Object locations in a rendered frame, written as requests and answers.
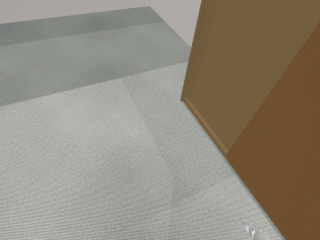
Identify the wardrobe door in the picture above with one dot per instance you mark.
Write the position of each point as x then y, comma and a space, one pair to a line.
245, 47
278, 152

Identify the robot right hand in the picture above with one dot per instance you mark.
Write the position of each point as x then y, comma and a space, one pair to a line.
254, 231

